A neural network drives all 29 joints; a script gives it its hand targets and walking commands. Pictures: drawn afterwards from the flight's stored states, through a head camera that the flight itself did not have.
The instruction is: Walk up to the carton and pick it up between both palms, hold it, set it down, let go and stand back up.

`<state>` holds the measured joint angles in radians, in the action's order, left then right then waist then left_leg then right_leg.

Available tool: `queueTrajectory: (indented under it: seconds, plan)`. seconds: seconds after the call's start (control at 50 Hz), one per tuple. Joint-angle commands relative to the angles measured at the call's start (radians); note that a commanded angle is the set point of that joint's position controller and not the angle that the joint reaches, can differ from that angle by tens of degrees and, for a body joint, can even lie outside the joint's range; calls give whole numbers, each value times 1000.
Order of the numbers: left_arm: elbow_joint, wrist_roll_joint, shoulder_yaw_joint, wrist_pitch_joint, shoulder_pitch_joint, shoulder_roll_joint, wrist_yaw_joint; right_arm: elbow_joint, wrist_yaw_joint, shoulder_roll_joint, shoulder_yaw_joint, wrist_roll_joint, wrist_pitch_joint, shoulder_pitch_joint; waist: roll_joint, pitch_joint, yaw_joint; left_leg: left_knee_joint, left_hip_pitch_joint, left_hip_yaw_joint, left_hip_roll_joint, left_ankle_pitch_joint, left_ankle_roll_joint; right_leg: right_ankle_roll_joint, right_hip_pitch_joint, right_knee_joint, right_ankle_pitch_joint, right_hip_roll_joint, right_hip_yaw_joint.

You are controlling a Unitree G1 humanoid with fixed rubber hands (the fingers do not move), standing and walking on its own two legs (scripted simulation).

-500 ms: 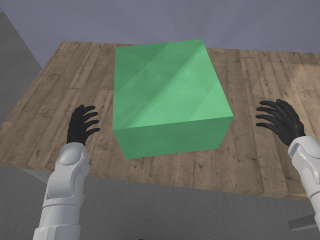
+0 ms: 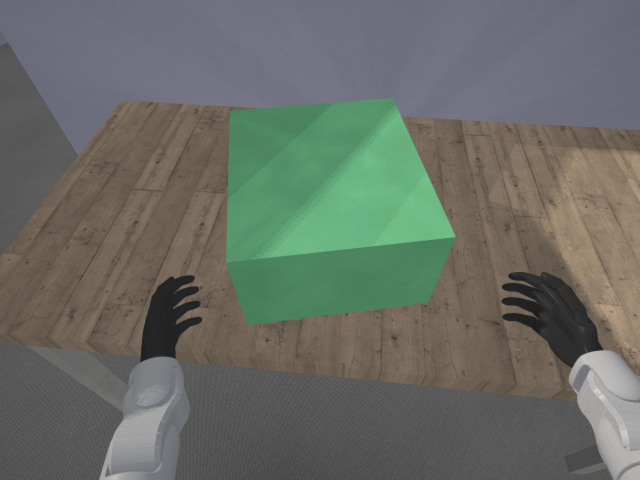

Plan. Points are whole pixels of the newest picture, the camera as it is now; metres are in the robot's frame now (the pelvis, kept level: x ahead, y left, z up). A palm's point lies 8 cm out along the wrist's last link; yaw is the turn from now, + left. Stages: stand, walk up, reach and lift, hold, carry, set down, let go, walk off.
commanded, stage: set down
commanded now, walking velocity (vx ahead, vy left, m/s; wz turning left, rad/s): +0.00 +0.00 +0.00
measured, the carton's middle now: (325, 203) +0.51 +0.06 +0.01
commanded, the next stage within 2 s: let go in 1.68 s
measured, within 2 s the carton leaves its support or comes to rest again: neither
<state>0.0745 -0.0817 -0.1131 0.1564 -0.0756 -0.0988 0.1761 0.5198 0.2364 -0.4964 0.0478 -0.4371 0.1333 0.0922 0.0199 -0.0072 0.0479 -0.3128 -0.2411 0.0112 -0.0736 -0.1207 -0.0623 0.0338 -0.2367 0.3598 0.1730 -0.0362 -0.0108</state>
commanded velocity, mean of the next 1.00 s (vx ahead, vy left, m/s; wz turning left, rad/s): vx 0.00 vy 0.00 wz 0.00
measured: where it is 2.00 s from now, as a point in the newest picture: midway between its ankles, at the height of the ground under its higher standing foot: outside the picture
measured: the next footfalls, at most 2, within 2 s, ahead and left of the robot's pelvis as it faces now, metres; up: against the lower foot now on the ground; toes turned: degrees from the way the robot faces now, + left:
none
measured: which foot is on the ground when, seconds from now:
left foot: down 0.00-1.00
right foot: down 0.00-1.00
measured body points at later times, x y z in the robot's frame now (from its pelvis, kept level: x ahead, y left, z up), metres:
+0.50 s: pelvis +0.02 +0.01 +0.00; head +0.04 +0.01 +0.45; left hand +0.23 +0.22 +0.00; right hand +0.24 -0.26 -0.02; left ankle +0.02 +0.16 -0.75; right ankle +0.01 -0.10 -0.75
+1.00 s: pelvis +0.02 +0.01 +0.00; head +0.01 +0.03 +0.45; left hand +0.22 +0.23 -0.02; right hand +0.23 -0.26 -0.02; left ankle +0.02 +0.16 -0.75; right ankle +0.01 -0.10 -0.75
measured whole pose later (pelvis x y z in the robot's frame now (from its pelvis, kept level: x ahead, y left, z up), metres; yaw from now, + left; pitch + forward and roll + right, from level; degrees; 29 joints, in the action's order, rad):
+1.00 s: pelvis +0.02 +0.01 +0.00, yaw +0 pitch -3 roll +0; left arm 0.24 -0.01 -0.01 -0.09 -0.29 -0.11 0.11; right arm 0.66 0.17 -0.41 0.05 -0.38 0.36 -0.16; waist 0.03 0.01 0.03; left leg -0.39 -0.12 0.00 -0.05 -0.21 -0.04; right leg 0.01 -0.10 0.39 0.24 -0.02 -0.02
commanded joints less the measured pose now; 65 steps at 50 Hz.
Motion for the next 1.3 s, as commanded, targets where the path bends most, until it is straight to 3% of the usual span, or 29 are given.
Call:
queueTrajectory:
  seconds: [0.0, 0.12, 0.4, 0.64, 0.82, 0.96, 1.06, 1.18, 1.28]
  plan:
    - [-225, 23, -1, -131, 158, -72, 28, -144, 16, -243, -107, -6, 105, 176, 41, -247, -10, -7, 125, 37, 82, 10, 60, 4, 32, -52, -62, -17, -33]
    - [-193, 32, 27, -199, 67, -50, 39, -120, 24, -223, -92, -19, 169, 86, 39, -232, -1, -34, 131, 42, 78, 15, 58, 11, 2, -36, -57, -14, -42]
    - [-145, 40, 35, -290, -119, -30, 20, -93, 11, -232, -38, -61, 299, -82, 103, -189, 12, -65, 141, 42, 77, 140, 46, 6, 59, -5, -280, -25, -39]
    - [-58, 63, 59, -325, -166, -45, -8, 6, -6, -174, -22, -34, 330, -176, 61, -109, -4, -72, 137, 41, 88, 88, 36, 7, 53, -23, -224, 2, -54]
    - [60, 72, 68, -270, -166, -67, -41, 61, -41, -107, -17, 31, 270, -189, 55, -37, -16, -59, 154, 27, 94, 59, 39, 1, 61, -60, -159, 18, -37]
    - [120, 86, 66, -166, -132, -85, -69, 48, -66, -48, -13, 117, 159, -168, 69, 48, -11, -31, 197, 25, 87, 8, 51, 1, 2, -108, 7, 23, -17]
    - [103, 100, 67, -80, -128, -68, -73, 13, -60, -22, -30, 167, 61, -145, 42, 89, -2, -2, 240, 24, 83, -17, 52, 10, -57, -142, 123, 20, 7]
    - [95, 112, 64, -10, -123, -68, -87, -2, -54, -1, -44, 211, -24, -137, 19, 116, 0, 25, 270, 34, 87, -43, 47, 21, -55, -163, 154, 19, 16]
    - [168, 125, 61, 24, -139, -69, -113, 36, -71, 31, -42, 254, -60, -157, 27, 143, -15, 41, 294, 46, 92, -57, 52, 17, -35, -177, 126, 20, 21]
